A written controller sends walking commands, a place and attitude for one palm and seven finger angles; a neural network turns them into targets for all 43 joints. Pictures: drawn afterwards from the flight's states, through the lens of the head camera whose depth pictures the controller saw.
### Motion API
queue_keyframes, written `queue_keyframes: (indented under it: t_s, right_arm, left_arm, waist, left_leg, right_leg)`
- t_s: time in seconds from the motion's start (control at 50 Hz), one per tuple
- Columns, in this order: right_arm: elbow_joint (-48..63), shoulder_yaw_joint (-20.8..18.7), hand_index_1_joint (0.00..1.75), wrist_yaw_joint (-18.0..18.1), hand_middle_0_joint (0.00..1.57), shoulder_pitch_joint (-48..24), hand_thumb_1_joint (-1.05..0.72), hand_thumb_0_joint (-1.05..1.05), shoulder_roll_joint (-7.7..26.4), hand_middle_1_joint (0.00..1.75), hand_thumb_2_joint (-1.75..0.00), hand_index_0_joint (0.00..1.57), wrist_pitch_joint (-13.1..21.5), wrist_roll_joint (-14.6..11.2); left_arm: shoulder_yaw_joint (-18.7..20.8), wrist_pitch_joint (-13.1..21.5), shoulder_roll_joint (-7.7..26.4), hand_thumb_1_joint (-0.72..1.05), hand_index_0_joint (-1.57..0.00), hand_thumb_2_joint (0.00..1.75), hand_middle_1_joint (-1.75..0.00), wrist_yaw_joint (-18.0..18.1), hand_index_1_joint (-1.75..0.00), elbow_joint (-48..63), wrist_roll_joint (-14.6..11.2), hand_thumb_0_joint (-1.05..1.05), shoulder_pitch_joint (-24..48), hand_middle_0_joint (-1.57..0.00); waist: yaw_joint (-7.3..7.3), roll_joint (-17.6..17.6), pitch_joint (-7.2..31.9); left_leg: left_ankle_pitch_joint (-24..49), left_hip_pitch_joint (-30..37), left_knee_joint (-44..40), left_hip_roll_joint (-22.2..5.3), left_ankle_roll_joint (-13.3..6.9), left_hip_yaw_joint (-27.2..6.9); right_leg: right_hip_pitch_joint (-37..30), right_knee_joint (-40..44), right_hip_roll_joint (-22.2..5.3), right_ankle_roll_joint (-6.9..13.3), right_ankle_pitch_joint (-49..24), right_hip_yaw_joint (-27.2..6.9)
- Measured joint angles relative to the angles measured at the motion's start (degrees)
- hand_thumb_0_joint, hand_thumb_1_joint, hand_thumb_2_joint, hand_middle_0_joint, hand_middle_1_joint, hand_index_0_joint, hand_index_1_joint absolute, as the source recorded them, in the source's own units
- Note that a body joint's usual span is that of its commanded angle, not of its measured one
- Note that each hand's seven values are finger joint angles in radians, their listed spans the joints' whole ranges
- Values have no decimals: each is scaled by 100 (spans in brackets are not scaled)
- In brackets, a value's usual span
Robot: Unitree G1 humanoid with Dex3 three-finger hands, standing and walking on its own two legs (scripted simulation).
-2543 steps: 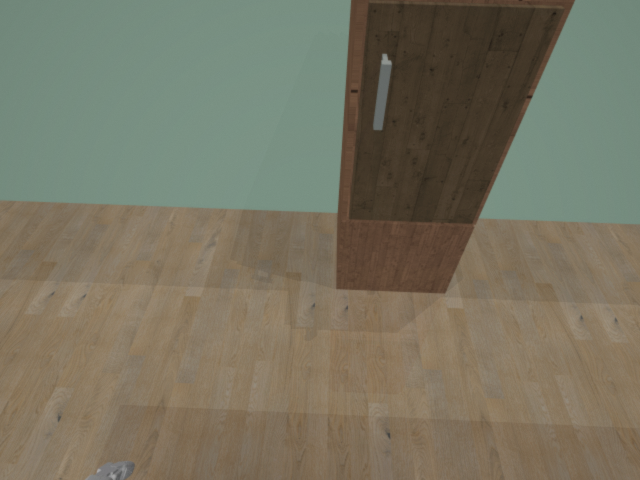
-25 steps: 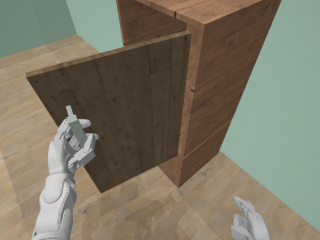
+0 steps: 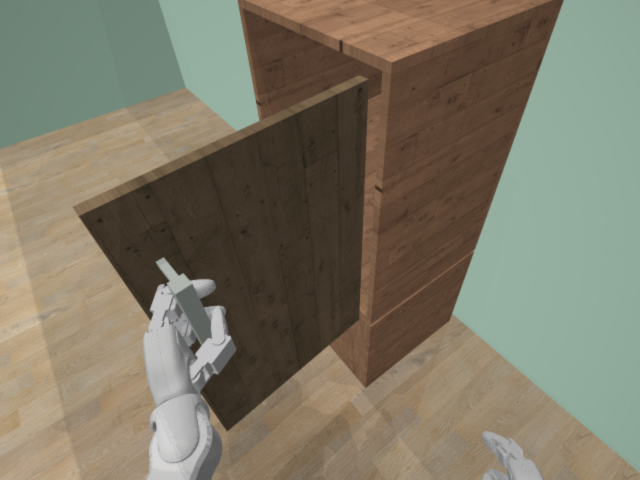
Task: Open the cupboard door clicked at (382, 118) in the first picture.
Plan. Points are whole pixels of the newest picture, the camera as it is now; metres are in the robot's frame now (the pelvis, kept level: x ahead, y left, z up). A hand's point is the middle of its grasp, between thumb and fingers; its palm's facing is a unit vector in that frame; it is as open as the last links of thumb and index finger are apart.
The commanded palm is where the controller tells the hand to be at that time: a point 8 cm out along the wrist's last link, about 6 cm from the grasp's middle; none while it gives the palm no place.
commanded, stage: open thumb and fingers to let go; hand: left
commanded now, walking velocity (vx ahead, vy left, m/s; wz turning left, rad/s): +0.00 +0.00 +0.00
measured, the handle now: (191, 311) +0.30 +0.17 +0.08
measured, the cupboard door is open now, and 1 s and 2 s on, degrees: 95 93 95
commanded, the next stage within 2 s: slide the hand sideways off the handle in 0.78 s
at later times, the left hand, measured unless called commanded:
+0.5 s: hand (211, 330) +0.27 +0.14 +0.08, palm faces +0.37 -0.93 +0.03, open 12.8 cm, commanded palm +0.23 +0.19 +0.08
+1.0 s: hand (208, 343) +0.26 +0.14 +0.08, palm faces +0.18 -0.98 -0.08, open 15.3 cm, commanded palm +0.23 +0.17 +0.08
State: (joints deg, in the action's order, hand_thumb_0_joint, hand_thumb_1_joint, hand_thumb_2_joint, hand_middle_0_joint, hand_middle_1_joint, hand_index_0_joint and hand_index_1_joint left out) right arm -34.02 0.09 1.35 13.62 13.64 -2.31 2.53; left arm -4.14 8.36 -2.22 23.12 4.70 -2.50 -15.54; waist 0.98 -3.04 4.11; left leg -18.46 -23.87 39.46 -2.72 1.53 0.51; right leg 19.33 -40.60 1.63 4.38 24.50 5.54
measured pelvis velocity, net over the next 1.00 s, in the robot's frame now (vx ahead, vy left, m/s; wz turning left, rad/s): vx -0.02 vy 0.04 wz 0.02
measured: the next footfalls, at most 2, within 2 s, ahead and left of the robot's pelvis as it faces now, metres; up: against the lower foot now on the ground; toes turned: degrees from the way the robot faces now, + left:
none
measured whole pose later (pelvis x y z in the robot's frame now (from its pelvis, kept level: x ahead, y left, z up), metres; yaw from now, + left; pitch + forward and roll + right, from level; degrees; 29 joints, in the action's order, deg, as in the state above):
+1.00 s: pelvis -0.02 +0.04 -0.01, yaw +1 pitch +3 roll -1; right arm -32.0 2.4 1.3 10.8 11.1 -4.6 1.7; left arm -9.6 6.1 2.0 16.2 2.6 2.7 -8.1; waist -1.2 -1.9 3.3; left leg -19.2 -28.3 44.1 -0.4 -0.8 0.6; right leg 22.5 -43.6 -0.9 1.4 24.3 5.5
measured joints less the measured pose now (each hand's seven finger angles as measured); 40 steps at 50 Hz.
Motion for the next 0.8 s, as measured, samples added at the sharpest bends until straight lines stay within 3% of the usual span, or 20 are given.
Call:
queue_keyframes:
  t_s: [0.08, 0.18, 0.3, 0.52, 0.7, 0.8]
  right_arm:
    - [-110, -14, 30, 56, 20, -163, -91, 1, -17, 30, -90, 20, 12, 27]
    - [-109, 17, 30, 95, 20, -300, -91, 1, -110, 30, -90, 20, 11, -5]
    - [23, 84, 30, 56, 20, -342, -91, 1, -187, 30, -90, 20, 2, -26]
    - [190, 139, 30, -24, 21, -363, -90, 1, -264, 30, -90, 20, -115, 7]
    - [237, 163, 30, -63, 21, -342, -90, 1, -290, 30, -90, 20, -240, 10]
    - [209, 181, 30, -69, 21, -340, -90, 1, -316, 30, -90, 20, -304, 24]
  left_arm:
    - [5, 99, 100, 69, -37, 79, -133, 74, -133, -301, 96, 1, 349, -35]
    - [136, 120, 155, 56, -37, 75, -132, -42, -132, -507, -58, 1, 578, -37]
    - [62, 63, 73, 26, -36, 63, -128, -127, -128, -466, -70, 1, 514, -36]
    - [-296, -102, -28, -34, -32, 37, -118, 113, -117, -146, 231, 0, 380, -31]
    - [-581, -347, -128, -48, -27, 31, -86, 379, -86, 15, 407, -1, 438, -26]
    - [-665, -414, -96, -50, -34, 31, -76, 480, -73, -1, 507, -1, 515, -32]
  waist:
    - [-35, 17, -52]
    - [-83, 32, -32]
    - [-124, 33, 22]
    - [-165, 117, -3]
    - [-139, 102, -13]
    - [-147, 108, -11]
  left_leg:
    - [4, -83, 57, 17, -27, -45]
    - [42, -79, -7, 28, 12, -33]
    - [31, -17, -53, 73, 22, 5]
    - [-91, -99, 149, 135, -95, 54]
    - [-153, -235, 325, 160, -176, 88]
    - [-163, -305, 404, 167, -198, 83]
  right_leg:
    - [66, -58, -14, 9, 12, 43]
    - [73, -7, -25, -10, -25, 27]
    - [12, 49, -72, -74, -31, -11]
    - [44, -35, -144, -194, 9, -59]
    - [150, -138, -178, -267, 17, -92]
    - [206, -198, -188, -285, 18, -86]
